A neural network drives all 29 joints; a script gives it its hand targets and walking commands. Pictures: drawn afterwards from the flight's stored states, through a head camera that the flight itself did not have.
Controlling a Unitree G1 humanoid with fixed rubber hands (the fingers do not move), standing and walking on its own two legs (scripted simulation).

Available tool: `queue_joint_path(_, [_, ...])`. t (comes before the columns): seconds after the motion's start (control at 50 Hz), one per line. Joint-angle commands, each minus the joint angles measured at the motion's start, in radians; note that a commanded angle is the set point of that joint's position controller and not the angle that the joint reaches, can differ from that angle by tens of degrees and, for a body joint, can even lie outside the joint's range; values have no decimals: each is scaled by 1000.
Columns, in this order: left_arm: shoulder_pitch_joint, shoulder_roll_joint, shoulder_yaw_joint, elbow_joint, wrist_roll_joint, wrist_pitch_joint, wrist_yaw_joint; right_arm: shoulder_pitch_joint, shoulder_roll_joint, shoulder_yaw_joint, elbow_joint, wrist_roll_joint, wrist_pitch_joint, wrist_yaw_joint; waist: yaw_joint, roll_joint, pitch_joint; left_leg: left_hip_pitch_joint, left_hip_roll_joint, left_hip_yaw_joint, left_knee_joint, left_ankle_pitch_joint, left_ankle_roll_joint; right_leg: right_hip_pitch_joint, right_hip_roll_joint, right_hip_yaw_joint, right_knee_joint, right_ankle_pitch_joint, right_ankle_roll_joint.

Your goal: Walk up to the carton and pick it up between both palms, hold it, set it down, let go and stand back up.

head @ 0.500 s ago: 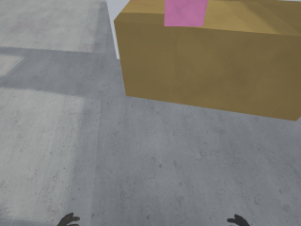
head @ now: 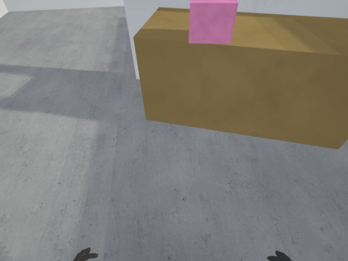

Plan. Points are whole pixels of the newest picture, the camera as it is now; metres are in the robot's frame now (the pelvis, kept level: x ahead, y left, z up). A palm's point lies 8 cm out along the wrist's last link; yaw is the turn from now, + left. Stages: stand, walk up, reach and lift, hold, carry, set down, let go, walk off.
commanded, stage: stand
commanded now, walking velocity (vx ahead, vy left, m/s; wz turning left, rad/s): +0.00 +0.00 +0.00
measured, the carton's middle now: (210, 19) +1.35 -0.18 +0.04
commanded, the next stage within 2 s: none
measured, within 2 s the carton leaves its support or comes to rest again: neither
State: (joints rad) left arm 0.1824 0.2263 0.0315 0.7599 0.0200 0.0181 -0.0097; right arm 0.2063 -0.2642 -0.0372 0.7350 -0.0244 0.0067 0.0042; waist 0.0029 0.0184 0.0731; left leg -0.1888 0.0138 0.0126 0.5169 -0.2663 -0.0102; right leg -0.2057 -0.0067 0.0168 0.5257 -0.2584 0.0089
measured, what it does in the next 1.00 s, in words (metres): stands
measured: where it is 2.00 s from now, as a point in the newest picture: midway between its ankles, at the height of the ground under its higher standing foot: outside the picture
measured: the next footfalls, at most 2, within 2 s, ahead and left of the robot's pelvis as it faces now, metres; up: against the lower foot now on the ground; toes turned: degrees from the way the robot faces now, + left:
none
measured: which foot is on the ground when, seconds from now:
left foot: down 0.00-1.00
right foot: down 0.00-1.00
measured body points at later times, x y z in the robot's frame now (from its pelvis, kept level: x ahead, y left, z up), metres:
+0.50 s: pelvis -0.01 +0.00 +0.01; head +0.00 +0.00 +0.45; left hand +0.08 +0.27 -0.12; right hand +0.08 -0.26 -0.12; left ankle +0.01 +0.13 -0.74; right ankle +0.02 -0.12 -0.74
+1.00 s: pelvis +0.00 +0.01 +0.01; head +0.00 +0.00 +0.46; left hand +0.07 +0.28 -0.12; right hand +0.08 -0.27 -0.13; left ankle +0.01 +0.13 -0.74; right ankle +0.02 -0.13 -0.74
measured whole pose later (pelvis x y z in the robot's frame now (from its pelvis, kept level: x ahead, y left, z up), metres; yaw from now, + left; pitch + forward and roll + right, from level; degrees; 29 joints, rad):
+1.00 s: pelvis +0.00 +0.01 +0.01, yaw +0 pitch -3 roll +0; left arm 0.22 0.27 0.01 0.97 0.01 0.00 0.01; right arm 0.22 -0.28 -0.03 0.92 -0.01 -0.01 -0.01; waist 0.00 0.02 0.05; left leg -0.15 0.01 0.02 0.42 -0.21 0.00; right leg -0.17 -0.01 0.03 0.42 -0.20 0.02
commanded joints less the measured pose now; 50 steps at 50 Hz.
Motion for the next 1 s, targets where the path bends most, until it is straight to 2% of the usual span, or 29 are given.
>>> queue_joint_path(0.0, [-36, 164, 39, -72, -2, -41, 2, -36, -151, -43, -79, 3, -41, -8, -2, -79, -118, 36, 80, -80, -97, 57, 44, 21, -90, 78, -122, 132, -23])
queue_joint_path(0.04, [-34, 174, 40, -68, -1, -46, -7, -41, -144, -40, -66, 16, -33, 0, -5, 39, -81, -5, 69, -56, -111, 37, 25, 37, -90, 89, -120, 113, -24])
queue_joint_path(0.06, [-21, 184, 47, -53, -12, -48, 3, -51, -163, -47, -65, 4, -38, -8, -1, -32, -110, 13, 77, -63, -102, 70, 52, 38, -72, 74, -130, 139, -10])
queue_joint_path(0.08, [-14, 198, 52, -40, -11, -43, 3, -53, -142, -38, -63, 2, -36, -3, -3, 18, -75, 3, 62, -62, -110, 65, 47, 17, -75, 90, -121, 108, -23])
queue_joint_path(0.16, [-6, 143, 28, -31, -3, -40, 3, -11, -132, -34, -23, 6, -30, -2, 3, -57, -54, -7, 68, -68, -120, 95, 33, 15, -77, 75, -124, 133, -37])
queue_joint_path(0.18, [-31, 118, 20, -34, -1, -39, 4, -29, -152, -40, -20, 14, -30, -4, -3, 28, -82, 2, 65, -55, -105, 68, 34, 26, -67, 71, -143, 110, -35])
queue_joint_path(0.22, [-42, 185, 36, -39, -4, -41, 8, -44, -174, -45, -20, 14, -39, -13, -6, -74, -82, 20, 78, -82, -132, 89, 34, 11, -79, 64, -140, 134, -17])
queue_joint_path(0.28, [4, 172, 39, 10, -13, -29, 8, -27, -143, -34, -3, 13, -39, -13, -2, 30, -61, 15, 78, -77, -144, 43, 37, 27, -75, 94, -149, 67, -27])
queue_joint_path(0.36, [-38, 186, 35, 3, -7, -30, -2, -46, -175, -38, 12, 5, -27, -13, 19, -31, 9, -103, 91, -107, -210, -136, 35, -19, -78, 82, -159, -34, -22])
queue_joint_path(0.38, [22, 154, 26, 37, -1, -26, 7, -10, -217, -55, 9, 13, -29, -17, 1, 0, -20, -54, 99, -112, -190, -106, 35, 11, -62, 67, -146, 9, -8])
queue_joint_path(0.4, [36, 188, 38, 32, -5, -38, 6, -43, -179, -39, 8, 9, -33, -16, 33, 18, -48, -38, 85, -106, -187, -96, 26, 18, -68, 83, -140, 14, -10])
queue_joint_path(0.42, [27, 179, 29, 54, -3, -38, 6, -25, -190, -39, 12, 10, -35, -23, 4, -37, -55, -21, 103, -116, -188, -70, 32, 1, -71, 81, -156, 14, -19])
queue_joint_path(0.44, [29, 162, 28, 49, -10, -43, 7, -28, -184, -41, 11, 3, -30, -15, 23, -39, -71, -67, 91, -97, -200, -98, 31, 40, -72, 75, -154, -22, -15])
queue_joint_path(0.46, [15, 171, 21, 44, -8, -43, 13, -51, -202, -50, 5, 8, -30, -14, 24, 10, -19, -75, 77, -93, -179, -55, 31, 12, -75, 103, -166, 26, -28])
queue_joint_path(0.52, [-19, 203, 35, 52, -2, -49, 13, -10, -163, -37, 39, 16, -37, -22, -8, -65, -56, 16, 84, -70, -140, 30, 40, -35, -92, 123, -187, 62, -37])
queue_joint_path(0.56, [-9, 148, 23, 70, -2, -44, 18, -34, -143, -29, 67, 2, -39, -25, 2, 25, -88, 9, 79, -76, -166, 54, 46, 13, -88, 99, -154, 104, -52])
queue_joint_path(0.6, [15, 200, 34, 73, -4, -48, 16, -2, -140, -21, 60, 8, -36, -25, -7, -99, -65, 51, 104, -95, -158, 95, 63, -23, -85, 84, -157, 131, -23])
queue_joint_path(0.62, [21, 161, 23, 91, -6, -43, 19, 19, -167, -31, 77, 11, -38, -21, -17, 3, -87, 51, 107, -93, -156, 94, 57, -2, -71, 77, -157, 140, -19])
queue_joint_path(0.64, [66, 159, 22, 101, -11, -46, 13, 9, -182, -40, 89, 4, -32, -29, 23, 1, -76, 40, 97, -73, -166, 129, 61, 23, -76, 79, -162, 154, -34])
queue_joint_path(0.68, [21, 159, 8, 92, -10, -41, 30, 17, -201, -42, 86, 4, -39, -37, -1, -17, -71, 28, 109, -79, -140, 156, 50, 18, -82, 84, -129, 190, -17])
queue_joint_path(0.72, [18, 221, 28, 97, -2, -41, 21, -26, -182, -28, 89, 12, -43, -25, 17, -1, -101, 31, 98, -87, -141, 135, 51, 67, -87, 67, -151, 199, -22])
queue_joint_path(0.76, [50, 205, 31, 124, -9, -40, 20, 11, -116, -10, 98, 23, -34, -26, -1, -89, -62, 20, 93, -80, -148, 94, 59, 31, -87, 99, -157, 158, -19])
queue_joint_path(0.8, [29, 215, 31, 117, -4, -39, 32, -9, -155, -20, 94, 11, -30, -24, 11, -11, -60, 22, 82, -64, -160, 111, 52, 26, -98, 102, -155, 144, -34])
queue_joint_path(0.82, [-25, 238, 40, 106, -2, -40, 31, 15, -203, -26, 110, 14, -36, -23, -8, -43, -57, 32, 103, -82, -146, 178, 45, 10, -94, 101, -139, 178, -37])
queue_joint_path(0.84, [8, 180, 22, 115, -5, -34, 27, 22, -172, -26, 119, 12, -44, -25, -7, 65, -51, 60, 86, -60, -166, 116, 40, -15, -88, 89, -141, 177, -37])
queue_joint_path(0.86, [15, 207, 24, 123, -8, -33, 25, -39, -188, -25, 110, 8, -39, -21, 6, 69, -14, -21, 110, -97, -196, 6, 53, -7, -72, 95, -156, 96, -41])
queue_joint_path(0.88, [41, 221, 26, 143, -10, -40, 22, -22, -185, -25, 115, 13, -34, -23, 25, 37, -22, -26, 100, -99, -197, -22, 45, 20, -73, 78, -153, 108, -27])
queue_joint_path(0.9, [24, 246, 37, 145, -4, -34, 23, -20, -202, -33, 126, 9, -38, -18, -6, 9, -2, -28, 101, -105, -215, -19, 40, 5, -77, 74, -172, 87, -21])
queue_joint_path(0.98, [-10, 182, -5, 149, -17, -45, 29, -17, -171, -30, 129, 5, -39, -31, -25, -22, -76, 58, 81, -70, -159, 100, 30, 12, -93, 97, -200, 118, -31])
